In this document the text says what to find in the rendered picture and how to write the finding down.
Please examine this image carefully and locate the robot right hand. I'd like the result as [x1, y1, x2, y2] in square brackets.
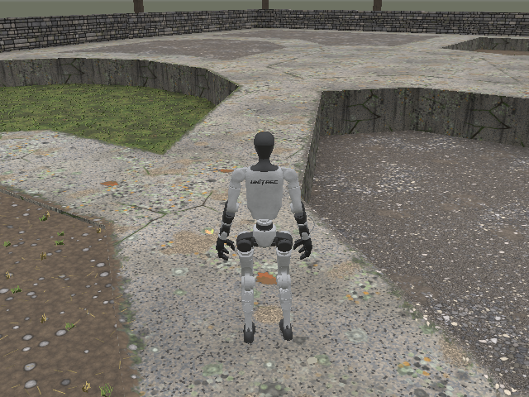
[293, 237, 312, 260]

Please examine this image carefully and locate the right robot forearm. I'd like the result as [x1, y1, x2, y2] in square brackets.
[294, 201, 311, 240]

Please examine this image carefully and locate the robot left hand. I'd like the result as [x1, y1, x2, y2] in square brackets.
[216, 238, 235, 261]

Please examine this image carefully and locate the robot left foot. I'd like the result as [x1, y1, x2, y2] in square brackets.
[243, 322, 255, 344]

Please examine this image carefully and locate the left robot forearm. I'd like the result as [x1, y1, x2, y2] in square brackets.
[218, 200, 235, 240]

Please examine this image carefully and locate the robot right upper arm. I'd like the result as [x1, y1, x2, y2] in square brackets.
[282, 167, 303, 213]

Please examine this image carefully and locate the robot left shin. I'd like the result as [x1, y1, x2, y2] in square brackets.
[241, 276, 254, 332]

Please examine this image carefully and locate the robot left upper arm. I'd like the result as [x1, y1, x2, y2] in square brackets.
[226, 167, 247, 213]

